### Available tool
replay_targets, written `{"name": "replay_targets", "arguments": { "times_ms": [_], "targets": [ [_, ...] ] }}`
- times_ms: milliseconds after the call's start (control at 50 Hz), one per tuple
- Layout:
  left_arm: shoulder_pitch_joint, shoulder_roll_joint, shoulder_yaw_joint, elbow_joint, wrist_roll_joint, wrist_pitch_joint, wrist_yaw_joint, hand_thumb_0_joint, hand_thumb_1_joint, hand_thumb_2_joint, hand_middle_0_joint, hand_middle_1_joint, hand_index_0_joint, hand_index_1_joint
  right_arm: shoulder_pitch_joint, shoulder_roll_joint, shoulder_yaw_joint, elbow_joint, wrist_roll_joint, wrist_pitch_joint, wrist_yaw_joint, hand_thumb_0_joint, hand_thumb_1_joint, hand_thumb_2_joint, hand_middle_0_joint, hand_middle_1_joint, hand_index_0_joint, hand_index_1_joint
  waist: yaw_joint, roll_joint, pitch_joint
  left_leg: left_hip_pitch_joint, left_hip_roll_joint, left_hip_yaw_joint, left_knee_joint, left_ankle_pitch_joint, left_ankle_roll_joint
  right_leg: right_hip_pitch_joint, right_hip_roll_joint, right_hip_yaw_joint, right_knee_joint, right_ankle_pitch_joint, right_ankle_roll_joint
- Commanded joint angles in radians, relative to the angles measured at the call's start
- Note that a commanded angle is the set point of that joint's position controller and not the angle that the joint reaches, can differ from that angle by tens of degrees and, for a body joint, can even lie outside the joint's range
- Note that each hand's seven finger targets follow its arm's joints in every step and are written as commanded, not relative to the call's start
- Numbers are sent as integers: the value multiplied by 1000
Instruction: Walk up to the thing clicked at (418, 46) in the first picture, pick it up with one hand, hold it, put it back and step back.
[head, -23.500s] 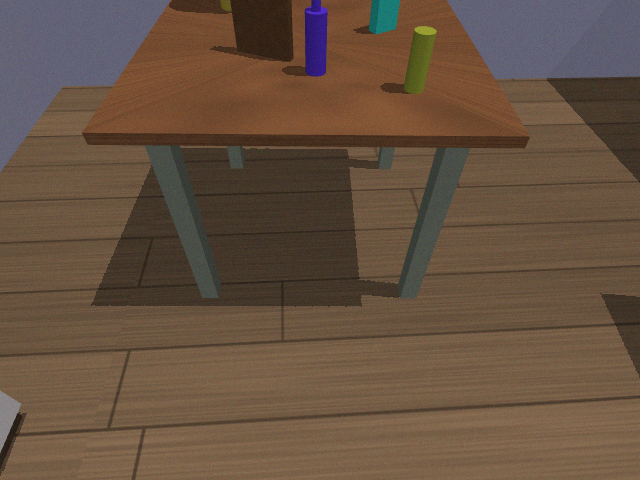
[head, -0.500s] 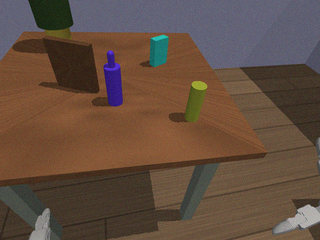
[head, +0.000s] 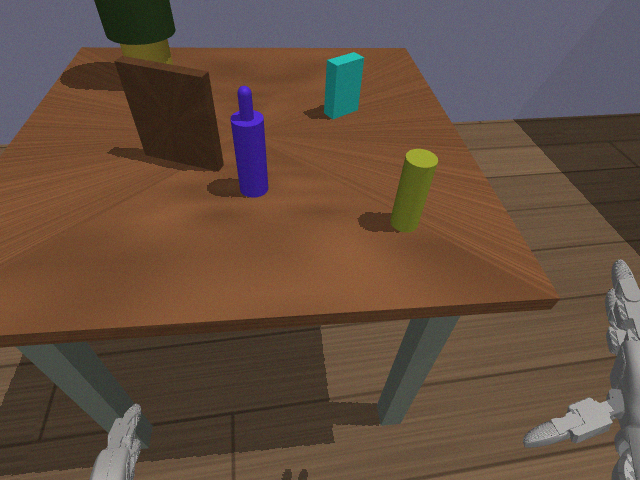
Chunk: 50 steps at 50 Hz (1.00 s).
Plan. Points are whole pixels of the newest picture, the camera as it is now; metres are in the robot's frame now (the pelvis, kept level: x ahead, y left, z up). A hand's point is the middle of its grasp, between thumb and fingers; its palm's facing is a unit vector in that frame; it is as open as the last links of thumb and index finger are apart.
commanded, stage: home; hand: right
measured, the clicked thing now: (412, 192) +0.55 -0.17 +0.05
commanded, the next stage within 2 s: none
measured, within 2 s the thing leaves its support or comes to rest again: neither
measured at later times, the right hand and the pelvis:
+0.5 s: hand (451, 450) +0.20 -0.18 -0.11, palm faces +0.07 +0.98 -0.20, open 17.3 cm; pelvis +0.03 -0.01 +0.00, yaw +0 degrees
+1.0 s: hand (475, 467) +0.18 -0.22 -0.13, palm faces -0.05 +0.95 -0.32, open 17.5 cm; pelvis +0.04 -0.01 +0.00, yaw +1 degrees
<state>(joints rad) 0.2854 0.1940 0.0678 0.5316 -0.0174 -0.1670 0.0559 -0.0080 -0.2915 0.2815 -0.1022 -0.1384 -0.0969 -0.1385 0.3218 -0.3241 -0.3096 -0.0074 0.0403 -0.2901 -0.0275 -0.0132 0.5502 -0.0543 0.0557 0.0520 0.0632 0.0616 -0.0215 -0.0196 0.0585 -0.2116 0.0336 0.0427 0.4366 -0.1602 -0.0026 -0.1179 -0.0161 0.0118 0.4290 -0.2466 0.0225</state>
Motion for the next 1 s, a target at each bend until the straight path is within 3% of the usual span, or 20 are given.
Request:
{"name": "replay_targets", "arguments": {
  "times_ms": [0,100,140,160,180,280,380,400,440,520,540,560,580,660,680,820,840,880,940,980],
  "targets": [
    [-169,103,25,-84,3,-48,1,0,324,585,-143,-208,-145,-207,-33,-117,9,-110,2,-25,-5,0,533,-67,55,56,55,56,-14,-42,-84,91,-24,38,-68,-21,11,-110,20,-34,-108,48,-27],
    [-166,173,79,-65,8,-38,15,0,478,658,-157,-226,-157,-226,-41,-97,61,-12,-13,12,-7,0,496,-88,59,63,59,63,20,37,-124,89,-21,42,-70,26,1,-63,22,-34,-89,85,-36],
    [-161,105,28,-69,6,-39,14,0,529,687,-162,-234,-162,-235,-58,-50,118,8,-23,27,-5,0,489,-92,60,64,60,64,26,17,-143,88,-22,44,-60,57,4,-38,20,-32,-87,119,-32],
    [-163,128,45,-57,6,-35,21,0,605,731,-170,-247,-169,-248,-72,-55,118,49,-21,38,-8,0,511,-79,57,60,57,60,33,46,-135,85,-22,44,-66,58,0,-44,20,-32,-83,118,-36],
    [-157,73,-4,-47,5,-32,17,0,616,737,-171,-249,-170,-250,-76,-33,148,71,-26,48,-8,0,514,-77,57,60,57,60,24,31,-132,89,-18,42,-63,71,0,-48,24,-35,-81,129,-35],
    [-202,59,-36,-30,5,-24,12,0,816,853,-192,-282,-191,-283,-118,31,248,260,-31,89,-7,0,518,-74,56,59,56,59,32,-5,-121,81,-18,37,-54,76,5,-83,22,-40,-76,129,-27],
    [-200,117,-3,-31,9,-10,15,0,896,900,-201,-296,-200,-297,-168,-22,228,381,-33,128,-20,0,526,-69,56,57,56,57,31,-19,-201,124,-15,33,-26,209,4,-60,20,-38,-41,271,-18],
    [-111,143,-23,69,27,7,9,0,897,900,-201,-296,-200,-297,-182,-61,137,334,-36,118,-50,0,548,-56,53,53,53,53,-5,-64,-185,130,-22,22,-13,195,16,-73,27,-40,-31,270,-8],
    [-126,126,-31,45,23,14,6,0,897,901,-201,-296,-200,-297,-172,39,255,420,-39,132,-42,0,544,-58,54,54,54,54,36,-37,-165,106,-29,25,-8,199,17,-70,18,-43,-27,282,-5],
    [-131,132,-31,31,22,37,1,0,897,901,-201,-296,-200,-298,-192,14,229,422,-36,145,-61,0,570,-43,51,49,51,49,12,-25,-191,129,-30,25,-8,199,19,-83,17,-44,-29,281,-5],
    [-137,131,-33,28,22,40,-2,0,897,901,-201,-297,-200,-298,-167,48,262,442,-36,149,-59,0,578,-38,50,48,50,48,14,-11,-173,124,-32,29,-3,195,20,-85,13,-43,-28,279,-3],
    [-130,136,-26,26,22,44,-2,0,897,901,-201,-297,-200,-298,-182,40,257,415,-35,149,-61,0,574,-40,50,49,50,49,15,-20,-190,124,-33,29,-4,202,19,-75,12,-44,-27,284,-4],
    [-134,127,-32,21,21,47,-4,0,897,901,-201,-296,-200,-297,-168,87,290,460,-32,156,-58,0,559,-50,52,51,52,51,22,16,-168,116,-33,29,-9,193,15,-89,13,-46,-23,268,-8],
    [-124,131,-28,26,18,67,-5,0,897,901,-201,-296,-200,-297,-157,46,261,448,-35,164,-66,0,569,-44,51,50,51,50,6,32,-182,119,-34,33,0,211,15,-90,13,-46,-21,290,-10],
    [-124,137,-24,20,16,69,-7,0,897,901,-201,-296,-200,-297,-149,76,283,476,-34,171,-64,0,569,-44,51,50,51,50,14,54,-165,115,-35,34,2,214,15,-98,11,-45,-20,297,-10],
    [-131,136,-23,15,11,94,-4,0,897,901,-201,-297,-200,-298,-188,33,254,441,-36,175,-75,0,599,-26,48,44,48,44,8,26,-165,109,-30,22,-9,148,12,-103,17,-54,-32,209,-17],
    [-56,315,26,122,72,107,-19,0,897,901,-201,-298,-200,-298,-85,-211,209,618,-96,197,-43,0,595,-27,48,45,48,45,23,-39,-229,140,93,-74,97,396,43,-71,-78,28,24,392,-30],
    [-49,298,20,144,64,119,-30,0,897,900,-201,-296,-200,-297,-87,-177,220,644,-79,212,-18,0,527,-69,56,57,55,57,22,-27,-260,122,98,-68,101,447,57,-17,-81,32,40,423,-31],
    [-87,293,3,194,52,128,-42,0,897,901,-201,-296,-200,-297,-149,-149,252,706,-67,216,2,0,596,-28,48,45,48,45,29,15,-161,56,85,-69,45,250,44,-57,-79,36,-9,252,-34],
    [-99,302,-3,229,54,132,-46,0,897,901,-201,-296,-200,-297,-177,-163,261,756,-69,224,8,0,611,-9,45,40,45,40,34,19,-112,35,85,-73,27,205,42,-74,-80,39,-33,210,-37]
  ]
}}
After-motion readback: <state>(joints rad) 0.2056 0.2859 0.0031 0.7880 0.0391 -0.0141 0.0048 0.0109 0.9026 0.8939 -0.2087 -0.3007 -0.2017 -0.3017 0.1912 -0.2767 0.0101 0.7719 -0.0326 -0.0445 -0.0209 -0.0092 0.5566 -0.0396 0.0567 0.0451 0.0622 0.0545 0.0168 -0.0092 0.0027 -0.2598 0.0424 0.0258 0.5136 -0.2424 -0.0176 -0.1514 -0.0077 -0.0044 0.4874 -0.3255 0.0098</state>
